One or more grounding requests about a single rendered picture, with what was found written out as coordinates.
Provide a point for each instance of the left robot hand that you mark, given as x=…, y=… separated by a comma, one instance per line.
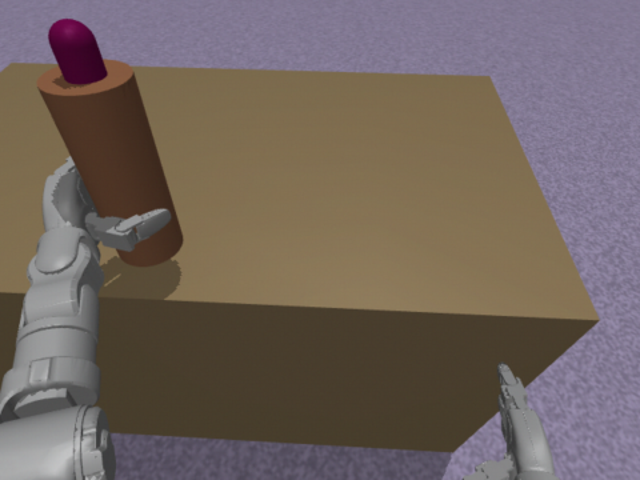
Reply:
x=67, y=203

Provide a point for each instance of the left robot arm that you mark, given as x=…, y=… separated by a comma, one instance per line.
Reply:
x=49, y=429

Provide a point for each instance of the right robot hand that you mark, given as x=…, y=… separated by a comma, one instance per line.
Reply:
x=527, y=445

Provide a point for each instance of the bottle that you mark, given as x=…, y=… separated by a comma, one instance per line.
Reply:
x=98, y=110

